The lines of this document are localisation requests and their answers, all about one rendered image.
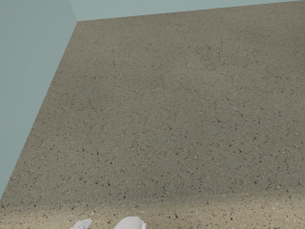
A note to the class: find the robot left hand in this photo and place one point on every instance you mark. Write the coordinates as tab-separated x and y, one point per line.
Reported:
82	224

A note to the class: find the left robot thigh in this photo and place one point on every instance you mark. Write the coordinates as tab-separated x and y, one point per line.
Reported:
131	223

